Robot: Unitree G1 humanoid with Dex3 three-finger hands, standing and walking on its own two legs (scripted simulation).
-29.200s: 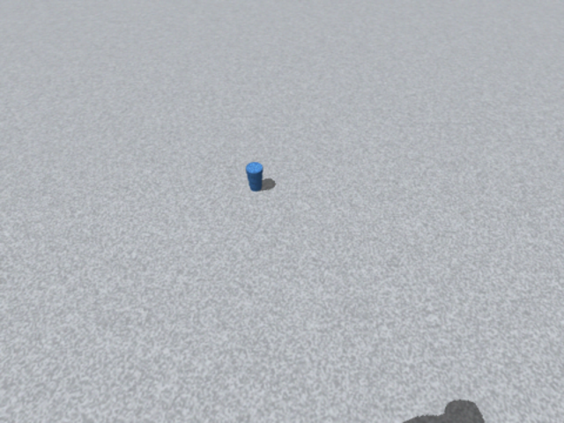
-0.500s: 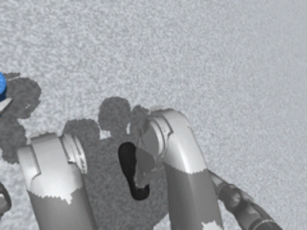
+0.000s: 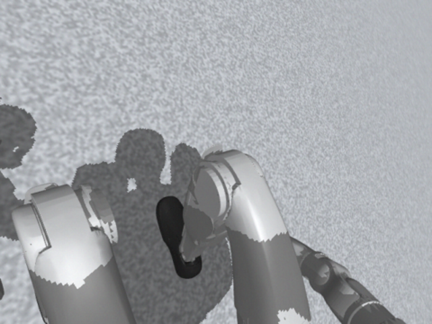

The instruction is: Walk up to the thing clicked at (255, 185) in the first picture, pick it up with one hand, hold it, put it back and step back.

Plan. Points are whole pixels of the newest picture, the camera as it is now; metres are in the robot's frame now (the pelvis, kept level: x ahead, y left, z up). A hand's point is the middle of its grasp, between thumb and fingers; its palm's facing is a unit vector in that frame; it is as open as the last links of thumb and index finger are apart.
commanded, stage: lower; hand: left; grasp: from the side
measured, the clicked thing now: out of the picture +0.43 +0.26 -0.20
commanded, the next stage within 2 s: loosen in 0.04 s
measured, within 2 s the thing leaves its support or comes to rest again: rests again in 0.50 s
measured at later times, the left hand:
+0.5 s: hand out of the picture +0.44 +0.26 -0.18, palm faces +0.38 -0.92 +0.04, open 12.9 cm
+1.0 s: hand out of the picture +0.43 +0.31 -0.14, palm faces +0.46 -0.89 +0.03, open 17.3 cm
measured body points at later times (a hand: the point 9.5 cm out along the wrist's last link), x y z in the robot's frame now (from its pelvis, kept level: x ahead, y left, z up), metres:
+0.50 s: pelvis +0.00 +0.00 +0.00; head +0.23 +0.20 +0.32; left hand +0.41 +0.31 -0.18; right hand +0.15 -0.25 -0.02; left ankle +0.08 +0.11 -0.26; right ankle +0.17 -0.13 -0.25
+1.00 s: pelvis +0.00 +0.00 +0.01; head +0.22 +0.21 +0.33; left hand +0.40 +0.35 -0.14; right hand +0.15 -0.24 -0.03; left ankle +0.08 +0.11 -0.26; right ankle +0.17 -0.13 -0.25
